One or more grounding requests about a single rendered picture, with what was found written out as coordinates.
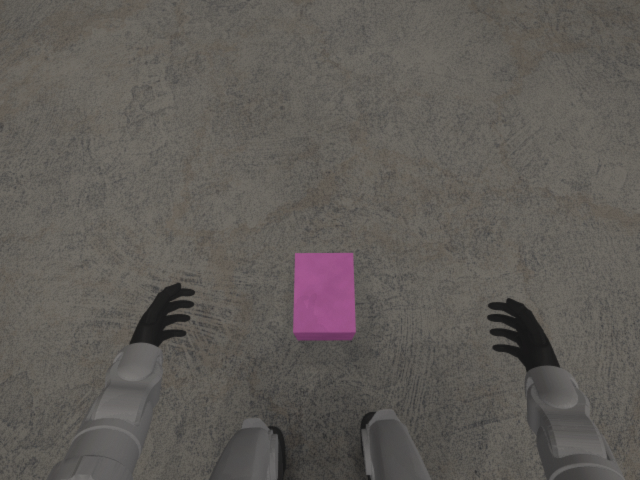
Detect carton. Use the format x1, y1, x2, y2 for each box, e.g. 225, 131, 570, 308
293, 253, 356, 341

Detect robot right hand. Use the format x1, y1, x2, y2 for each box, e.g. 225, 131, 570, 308
487, 298, 560, 372

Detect left robot shin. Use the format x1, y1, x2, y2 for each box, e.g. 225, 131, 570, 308
233, 418, 270, 436

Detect robot left thigh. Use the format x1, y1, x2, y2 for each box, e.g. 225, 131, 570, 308
209, 428, 278, 480

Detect right robot forearm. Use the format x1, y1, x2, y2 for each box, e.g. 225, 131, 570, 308
525, 366, 625, 480

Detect robot left hand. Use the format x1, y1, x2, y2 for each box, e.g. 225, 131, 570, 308
129, 283, 195, 347

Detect left robot forearm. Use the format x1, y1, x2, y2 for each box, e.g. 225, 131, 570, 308
46, 343, 163, 480

